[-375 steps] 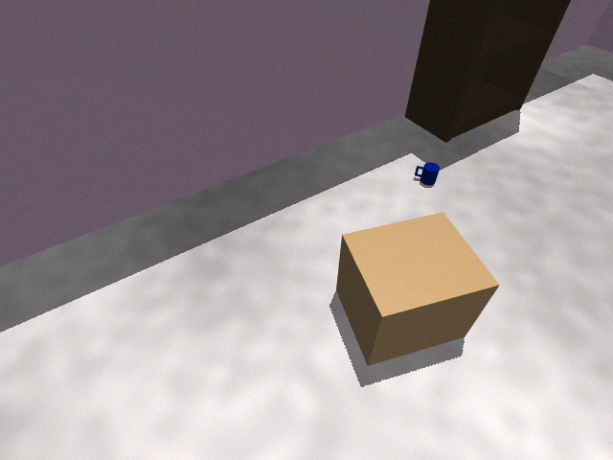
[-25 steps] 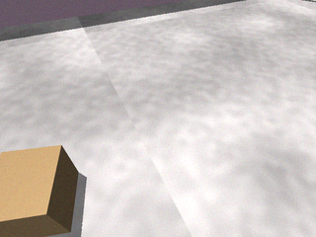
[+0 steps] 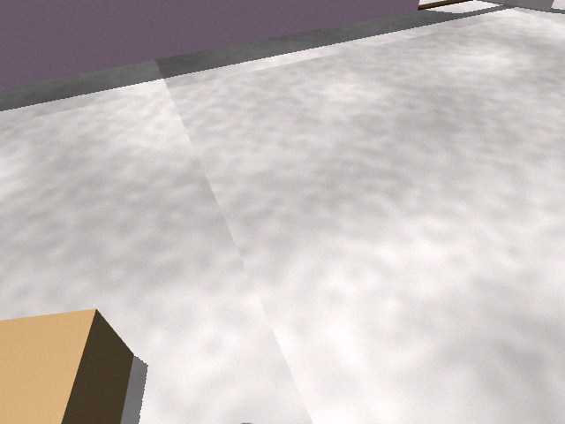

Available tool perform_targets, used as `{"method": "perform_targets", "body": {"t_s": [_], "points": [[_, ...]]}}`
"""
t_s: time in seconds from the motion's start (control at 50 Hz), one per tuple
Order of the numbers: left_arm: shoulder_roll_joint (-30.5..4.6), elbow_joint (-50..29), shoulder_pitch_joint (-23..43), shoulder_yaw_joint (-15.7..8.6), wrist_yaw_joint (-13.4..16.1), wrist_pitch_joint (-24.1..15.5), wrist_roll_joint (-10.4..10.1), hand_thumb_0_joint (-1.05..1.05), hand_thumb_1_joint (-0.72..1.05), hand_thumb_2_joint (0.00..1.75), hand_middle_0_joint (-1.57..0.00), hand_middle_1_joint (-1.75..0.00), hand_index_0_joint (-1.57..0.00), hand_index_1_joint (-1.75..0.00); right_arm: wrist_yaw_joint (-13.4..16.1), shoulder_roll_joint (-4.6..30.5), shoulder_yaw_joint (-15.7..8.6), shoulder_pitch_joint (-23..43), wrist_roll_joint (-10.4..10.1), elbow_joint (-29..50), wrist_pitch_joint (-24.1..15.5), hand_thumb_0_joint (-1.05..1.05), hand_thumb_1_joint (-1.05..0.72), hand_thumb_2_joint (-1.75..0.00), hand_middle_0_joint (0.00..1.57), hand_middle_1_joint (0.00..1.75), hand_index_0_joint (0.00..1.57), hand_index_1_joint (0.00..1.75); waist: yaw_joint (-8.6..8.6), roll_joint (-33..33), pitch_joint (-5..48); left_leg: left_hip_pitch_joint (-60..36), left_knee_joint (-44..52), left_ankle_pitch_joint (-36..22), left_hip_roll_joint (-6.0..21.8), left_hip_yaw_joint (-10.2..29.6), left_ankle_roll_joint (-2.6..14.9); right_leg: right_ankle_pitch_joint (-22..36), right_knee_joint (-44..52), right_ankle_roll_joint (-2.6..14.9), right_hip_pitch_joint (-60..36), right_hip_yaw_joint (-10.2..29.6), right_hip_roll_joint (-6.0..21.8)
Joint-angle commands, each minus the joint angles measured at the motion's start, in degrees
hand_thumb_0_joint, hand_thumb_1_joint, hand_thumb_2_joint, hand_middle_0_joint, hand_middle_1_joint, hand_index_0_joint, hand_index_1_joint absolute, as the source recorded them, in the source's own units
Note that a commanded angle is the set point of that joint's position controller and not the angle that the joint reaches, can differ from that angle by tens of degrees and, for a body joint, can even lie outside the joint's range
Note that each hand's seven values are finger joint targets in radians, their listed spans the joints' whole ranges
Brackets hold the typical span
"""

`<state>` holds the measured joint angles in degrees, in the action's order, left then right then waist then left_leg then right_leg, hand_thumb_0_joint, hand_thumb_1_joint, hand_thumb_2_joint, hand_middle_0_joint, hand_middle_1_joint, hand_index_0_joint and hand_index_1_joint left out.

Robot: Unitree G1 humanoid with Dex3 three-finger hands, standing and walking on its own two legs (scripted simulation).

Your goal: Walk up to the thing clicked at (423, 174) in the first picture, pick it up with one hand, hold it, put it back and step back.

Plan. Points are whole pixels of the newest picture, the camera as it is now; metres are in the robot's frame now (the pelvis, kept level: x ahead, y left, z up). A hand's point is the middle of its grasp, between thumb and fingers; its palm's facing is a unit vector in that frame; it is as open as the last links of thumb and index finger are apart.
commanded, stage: walk up
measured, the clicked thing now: out of the picture +0.77 +1.50 -0.73
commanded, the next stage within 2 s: none
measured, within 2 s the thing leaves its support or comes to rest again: neither
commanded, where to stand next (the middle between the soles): +1.23 +0.10 m, yaw +1 degrees
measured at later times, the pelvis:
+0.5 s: pelvis +0.29 +0.04 +0.00, yaw +1 degrees
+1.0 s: pelvis +0.53 +0.02 +0.00, yaw +2 degrees
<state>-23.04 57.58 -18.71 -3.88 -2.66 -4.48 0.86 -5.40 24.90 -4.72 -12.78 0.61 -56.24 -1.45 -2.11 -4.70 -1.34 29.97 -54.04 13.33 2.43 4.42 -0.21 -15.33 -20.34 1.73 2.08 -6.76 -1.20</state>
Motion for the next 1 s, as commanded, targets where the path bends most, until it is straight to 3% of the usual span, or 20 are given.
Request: {"method": "perform_targets", "body": {"t_s": [0.0,0.12,0.18,0.2,0.22,0.24,0.26,0.28,0.34,0.44,0.52,0.58,0.62,0.64,0.66,0.68,0.74,0.78,0.92,0.98], "points": [[-17.3,-7.1,6.1,-4.4,1.1,-2.9,-0.2,0.0,0.9,0.9,-0.2,-0.3,-0.2,-0.3,-0.6,10.5,-2.7,5.3,0.5,6.3,-1.0,0.0,-0.9,-0.9,0.2,0.3,0.2,0.3,1.06,9.4,-8.8,5.5,7.8,-5.4,2.8,0.7,-1.16,-11.2,16.0,7.94,6.3,10.8,15.5],[-17.5,-6.8,1.9,-4.1,0.8,-1.9,-0.2,0.0,0.9,0.9,-0.2,-0.3,-0.2,-0.3,-0.9,8.5,-2.3,10.9,1.0,9.3,-1.7,0.0,-0.9,-0.9,0.2,0.3,0.2,0.3,-1.03,7.3,-4.1,-4.3,21.9,-6.8,3.0,-7.1,1.31,14.0,6.7,7.77,-1.1,5.1,16.0],[-15.4,-7.8,1.3,-3.0,1.4,-1.0,-0.7,0.0,0.9,0.9,-0.2,-0.3,-0.2,-0.3,0.6,11.7,-4.4,-6.8,2.1,4.5,-2.4,0.0,-0.9,-0.9,0.2,0.3,0.2,0.3,7.01,-1.5,6.8,-29.1,26.1,-3.4,-2.9,-11.1,5.67,29.6,-21.5,4.85,4.0,-0.9,10.9],[-11.4,-8.4,-1.4,-1.6,1.6,-0.7,-0.7,0.0,0.9,0.9,-0.2,-0.3,-0.2,-0.3,1.5,15.6,-6.2,-16.1,3.0,2.8,-2.5,0.0,-0.9,-0.9,0.2,0.3,0.2,0.3,11.06,-8.9,12.4,-43.3,26.1,4.6,4.2,-0.5,9.31,18.4,-37.8,2.54,17.3,-0.7,7.5],[-9.1,-9.6,-3.0,-1.4,1.4,-0.8,-2.1,0.0,0.9,0.9,-0.2,-0.3,-0.2,-0.3,2.1,20.4,-7.5,-15.9,2.0,5.1,-2.9,0.0,-0.9,-0.9,0.2,0.3,0.2,0.3,9.84,-19.9,14.9,-52.7,33.2,7.0,19.0,30.9,15.19,-12.5,-49.8,-0.04,35.4,1.9,-4.2],[-14.9,-8.8,0.1,-2.2,2.1,-0.5,-1.6,0.0,0.9,0.9,-0.2,-0.3,-0.2,-0.3,2.3,19.2,-7.5,-13.0,-0.1,6.0,-2.9,0.0,-0.9,-0.9,0.2,0.3,0.2,0.3,9.32,-10.4,15.5,-50.6,36.6,7.6,21.4,36.6,18.28,-15.2,-52.4,1.95,35.7,10.7,0.2],[-16.1,-9.2,4.2,-1.6,2.0,-0.9,-1.4,0.0,0.9,0.9,-0.2,-0.3,-0.2,-0.3,2.7,17.7,-7.0,-10.4,-0.6,7.0,-2.8,0.0,-0.9,-0.9,0.2,0.3,0.2,0.3,9.09,-5.9,11.8,-45.6,36.9,2.6,20.7,30.7,17.93,-12.9,-53.9,1.83,36.7,11.8,2.4],[-14.7,-9.1,4.7,-1.1,1.6,-1.1,-1.8,0.0,0.9,0.9,-0.2,-0.3,-0.2,-0.3,3.3,15.6,-5.6,-7.1,-1.0,8.0,-2.9,0.0,-0.9,-0.9,0.2,0.3,0.2,0.3,7.09,-0.5,9.1,-38.8,35.1,-9.8,17.3,17.6,14.32,-7.7,-52.1,1.62,33.8,14.9,3.4],[-11.6,-8.0,1.2,-0.9,0.7,-0.3,-2.5,0.0,0.9,0.9,-0.2,-0.3,-0.2,-0.3,3.7,11.9,-3.4,-4.3,-1.1,8.8,-3.9,0.0,-0.9,-0.9,0.2,0.3,0.2,0.3,3.14,-0.6,2.3,-25.8,36.5,-21.6,13.4,3.6,12.09,-3.2,-45.2,0.27,27.8,12.4,5.6],[-10.3,-10.4,6.0,-1.0,-1.5,0.2,-1.1,0.0,0.9,0.9,-0.2,-0.3,-0.2,-0.3,3.2,12.6,-2.9,-1.3,-0.4,11.2,-5.1,0.0,-0.9,-0.9,0.2,0.3,0.2,0.3,2.61,-2.4,-6.4,-18.7,40.9,-16.8,12.0,-3.9,13.66,1.9,-25.8,-2.2,28.1,6.8,7.6],[-9.8,-10.6,8.9,-1.9,-2.2,-0.3,-0.6,0.0,0.9,0.9,-0.2,-0.3,-0.2,-0.3,2.7,13.1,-3.0,-2.6,-0.6,11.3,-5.0,0.0,-0.9,-0.9,0.2,0.3,0.2,0.3,3.42,-3.9,-3.2,-18.0,37.5,-12.4,10.1,-5.4,10.77,12.3,-14.5,-0.58,18.3,3.3,5.5],[-11.0,-8.5,4.4,-3.1,-1.8,-0.3,-0.4,0.0,0.9,0.9,-0.2,-0.3,-0.2,-0.3,3.1,13.8,-3.2,-1.0,-0.9,12.2,-4.5,0.0,-0.9,-0.9,0.2,0.3,0.2,0.3,-0.08,-1.1,-0.6,-13.9,31.4,-8.1,11.6,-3.9,9.7,13.0,-14.4,0.36,7.6,2.5,4.5],[-14.7,-6.1,-5.3,-4.8,-0.7,-1.1,-0.1,0.0,0.9,0.9,-0.2,-0.3,-0.2,-0.3,3.1,9.8,-1.8,-3.5,-0.5,12.4,-4.3,0.0,-0.9,-0.9,0.2,0.3,0.2,0.3,-5.07,10.2,6.1,-9.7,8.4,-11.8,5.4,-8.8,6.7,4.0,-11.2,2.35,-7.0,4.4,4.2],[-19.7,-6.2,-10.3,-6.4,0.1,-1.5,0.3,0.0,0.9,0.9,-0.2,-0.3,-0.2,-0.3,2.9,5.9,-0.4,-8.3,-0.8,12.8,-4.3,0.0,-0.9,-0.9,0.2,0.3,0.2,0.3,-5.97,23.6,9.8,-0.7,-8.6,4.8,-2.0,-10.9,4.16,-8.2,-3.2,5.55,-13.5,24.9,16.7],[-21.9,-7.5,-9.4,-5.9,0.2,-1.9,-0.5,0.0,0.9,0.9,-0.2,-0.3,-0.2,-0.3,3.2,8.4,-0.8,-9.3,-0.9,12.3,-3.9,0.0,-0.9,-0.9,0.2,0.3,0.2,0.3,-4.29,20.9,7.7,6.7,-14.6,16.5,-4.8,-6.3,2.56,-7.6,5.3,9.88,-15.0,44.5,26.1],[-22.2,-8.3,-5.5,-5.9,0.5,-1.7,-1.4,0.0,0.9,0.9,-0.2,-0.3,-0.2,-0.3,3.8,12.5,-1.7,-7.5,-0.4,11.1,-3.5,0.0,-0.9,-0.9,0.2,0.3,0.2,0.3,-3.92,18.3,6.7,8.1,-19.2,16.6,-1.5,-3.2,2.74,-8.9,6.1,13.91,-11.7,48.8,28.0],[-16.5,-9.9,1.1,-4.2,1.3,-2.0,-1.7,0.0,0.9,0.9,-0.2,-0.3,-0.2,-0.3,3.5,10.4,-1.4,-5.7,-1.6,9.1,-3.3,0.0,-0.9,-0.9,0.2,0.3,0.2,0.3,-0.09,11.8,0.0,3.1,-15.4,6.8,1.7,1.2,3.34,12.1,4.1,9.04,1.9,25.1,18.9],[-14.6,-10.1,2.9,-3.6,1.3,-2.3,-1.4,0.0,0.9,0.9,-0.2,-0.3,-0.2,-0.3,2.8,9.4,-1.4,-7.7,-1.2,8.4,-2.3,0.0,-0.9,-0.9,0.2,0.3,0.2,0.3,2.09,13.4,-1.4,-2.0,-9.5,3.1,1.8,-0.6,2.88,13.6,4.9,7.09,8.9,16.7,14.3],[-15.2,-11.6,-0.2,-3.8,1.0,-2.9,-0.4,0.0,0.9,0.9,-0.2,-0.3,-0.2,-0.3,0.9,8.3,-2.0,1.6,0.3,11.5,-1.3,0.0,-0.9,-0.9,0.2,0.3,0.2,0.3,-0.09,11.4,-4.3,2.0,8.9,-3.3,3.0,-3.1,-0.34,2.9,9.1,8.77,8.4,11.2,14.5],[-15.7,-11.5,-0.8,-4.1,0.9,-2.6,-0.3,0.0,0.9,0.9,-0.2,-0.3,-0.2,-0.3,0.4,7.4,-1.8,5.1,0.6,12.4,-2.0,0.0,-0.9,-0.9,0.2,0.3,0.2,0.3,-0.74,11.7,-4.4,-1.2,18.2,-6.2,3.5,-4.7,0.42,8.4,5.7,8.64,6.1,9.3,14.9]]}}
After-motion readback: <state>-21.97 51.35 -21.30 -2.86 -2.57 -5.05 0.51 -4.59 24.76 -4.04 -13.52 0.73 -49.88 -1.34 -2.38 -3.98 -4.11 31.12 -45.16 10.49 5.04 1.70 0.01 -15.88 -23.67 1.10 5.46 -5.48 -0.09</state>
